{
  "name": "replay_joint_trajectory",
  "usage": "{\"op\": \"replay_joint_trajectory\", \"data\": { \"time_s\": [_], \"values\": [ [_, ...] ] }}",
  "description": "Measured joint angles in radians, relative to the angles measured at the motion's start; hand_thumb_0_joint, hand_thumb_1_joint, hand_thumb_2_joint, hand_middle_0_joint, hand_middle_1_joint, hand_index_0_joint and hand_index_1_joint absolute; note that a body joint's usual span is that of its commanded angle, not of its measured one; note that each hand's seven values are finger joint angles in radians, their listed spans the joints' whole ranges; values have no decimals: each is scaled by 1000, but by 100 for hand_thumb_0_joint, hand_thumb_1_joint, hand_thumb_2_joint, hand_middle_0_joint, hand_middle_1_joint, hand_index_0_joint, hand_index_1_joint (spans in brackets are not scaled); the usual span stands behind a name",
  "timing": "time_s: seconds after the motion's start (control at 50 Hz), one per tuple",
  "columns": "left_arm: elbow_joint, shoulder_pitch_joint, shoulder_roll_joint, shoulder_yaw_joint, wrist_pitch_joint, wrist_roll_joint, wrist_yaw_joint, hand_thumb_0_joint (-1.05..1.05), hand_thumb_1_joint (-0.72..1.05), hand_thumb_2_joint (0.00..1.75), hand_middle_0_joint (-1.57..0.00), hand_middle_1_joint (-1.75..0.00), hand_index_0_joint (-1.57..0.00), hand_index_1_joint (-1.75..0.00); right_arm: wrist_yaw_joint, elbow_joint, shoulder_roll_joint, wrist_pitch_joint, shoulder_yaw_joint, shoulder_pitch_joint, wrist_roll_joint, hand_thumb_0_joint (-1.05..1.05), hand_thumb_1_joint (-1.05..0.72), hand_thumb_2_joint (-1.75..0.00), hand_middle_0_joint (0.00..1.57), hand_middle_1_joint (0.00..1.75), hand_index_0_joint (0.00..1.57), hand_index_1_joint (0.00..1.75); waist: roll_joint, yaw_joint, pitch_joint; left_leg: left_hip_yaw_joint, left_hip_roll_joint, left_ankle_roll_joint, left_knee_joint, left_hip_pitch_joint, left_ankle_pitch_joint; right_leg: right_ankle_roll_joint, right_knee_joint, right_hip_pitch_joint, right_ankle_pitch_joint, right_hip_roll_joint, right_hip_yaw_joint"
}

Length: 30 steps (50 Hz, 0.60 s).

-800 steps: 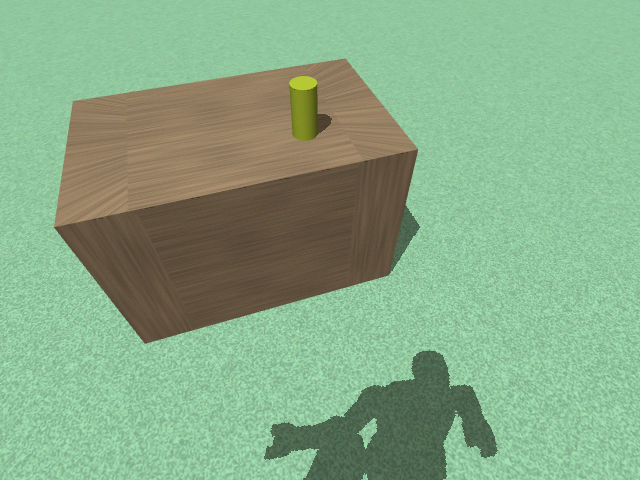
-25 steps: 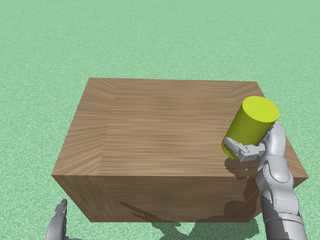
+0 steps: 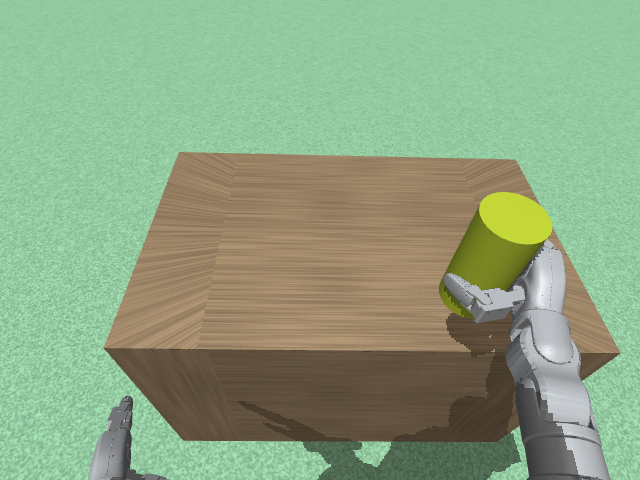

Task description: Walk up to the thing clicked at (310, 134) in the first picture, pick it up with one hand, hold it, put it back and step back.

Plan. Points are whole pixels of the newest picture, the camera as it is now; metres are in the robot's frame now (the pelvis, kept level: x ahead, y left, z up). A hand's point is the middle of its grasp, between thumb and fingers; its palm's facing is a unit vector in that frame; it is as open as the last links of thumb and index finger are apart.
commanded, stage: hold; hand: right
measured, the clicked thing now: (487, 260) +0.34 -0.18 +0.12
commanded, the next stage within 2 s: crouch in 0.66 s
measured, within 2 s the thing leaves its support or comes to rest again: neither
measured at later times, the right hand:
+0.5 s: hand (484, 265) +0.33 -0.18 +0.11, palm faces +0.23 +0.97 +0.02, open 10.1 cm
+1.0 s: hand (477, 260) +0.36 -0.18 +0.09, palm faces +0.24 +0.97 +0.02, open 10.1 cm
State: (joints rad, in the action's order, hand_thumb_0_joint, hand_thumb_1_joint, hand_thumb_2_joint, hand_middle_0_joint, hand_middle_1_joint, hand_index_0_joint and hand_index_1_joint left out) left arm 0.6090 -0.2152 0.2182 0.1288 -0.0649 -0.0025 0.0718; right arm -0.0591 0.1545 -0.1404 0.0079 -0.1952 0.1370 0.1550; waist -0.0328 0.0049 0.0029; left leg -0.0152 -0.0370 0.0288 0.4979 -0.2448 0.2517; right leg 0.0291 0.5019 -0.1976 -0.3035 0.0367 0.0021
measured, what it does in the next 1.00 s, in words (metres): stands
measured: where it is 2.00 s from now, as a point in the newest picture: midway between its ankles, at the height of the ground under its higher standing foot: outside the picture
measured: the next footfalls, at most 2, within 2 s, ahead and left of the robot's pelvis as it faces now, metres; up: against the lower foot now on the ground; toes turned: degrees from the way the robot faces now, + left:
none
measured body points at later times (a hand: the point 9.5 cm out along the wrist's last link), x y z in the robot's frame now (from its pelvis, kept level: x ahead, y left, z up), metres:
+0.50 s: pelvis +0.00 +0.00 +0.00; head +0.00 +0.01 +0.45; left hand +0.16 +0.27 -0.08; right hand +0.32 -0.23 +0.12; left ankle +0.01 +0.14 -0.74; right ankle -0.02 -0.14 -0.74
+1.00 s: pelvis -0.01 +0.00 +0.00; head +0.00 +0.01 +0.45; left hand +0.15 +0.26 -0.08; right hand +0.34 -0.24 +0.09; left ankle +0.01 +0.14 -0.74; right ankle -0.02 -0.14 -0.74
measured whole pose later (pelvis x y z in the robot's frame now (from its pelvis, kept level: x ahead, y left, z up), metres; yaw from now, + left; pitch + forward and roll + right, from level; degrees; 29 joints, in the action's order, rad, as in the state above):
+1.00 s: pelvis -0.01 +0.00 +0.00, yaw +0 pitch +1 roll +0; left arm 0.59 -0.21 0.20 0.09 -0.06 0.00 0.06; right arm -0.05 0.40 -0.18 -0.01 -0.25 0.29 0.15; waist -0.02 0.03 -0.01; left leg -0.01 -0.04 0.03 0.50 -0.28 0.24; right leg 0.03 0.51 -0.23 -0.29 0.04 0.00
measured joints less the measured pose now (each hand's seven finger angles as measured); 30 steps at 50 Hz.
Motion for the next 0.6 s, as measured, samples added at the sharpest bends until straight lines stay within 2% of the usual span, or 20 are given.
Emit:
{"op": "replay_joint_trajectory", "data": {
  "time_s": [0.12,0.34,0.48,0.6],
  "values": [
    [-8,-4,-5,-7,-2,1,-2,-1,-54,5,-5,-6,-5,-6,1,16,-1,-2,4,26,-1,0,44,-116,68,106,71,108,-3,2,-8,3,2,-1,-6,0,-5,1,-6,2,4,2,-3],
    [4,-9,-8,-5,14,1,-11,-1,-54,5,-5,-5,-5,-5,-1,-1,6,4,-12,-14,10,0,44,-116,68,106,71,108,-17,2,3,4,2,-1,-7,2,-7,1,-12,6,8,2,-4],
    [-25,-2,1,-10,3,0,11,-1,-54,5,-5,-5,-5,-5,1,22,-8,-18,-7,14,2,0,44,-116,68,106,71,108,5,0,0,-2,1,-4,-2,5,-4,4,-15,10,12,1,2],
    [2,3,-1,-6,-1,1,1,-1,-54,5,-5,-5,-5,-5,8,52,-13,2,-11,43,2,0,44,-116,68,106,71,108,4,7,-12,-1,3,-4,-9,4,-9,4,-15,6,12,2,0]
  ]
}}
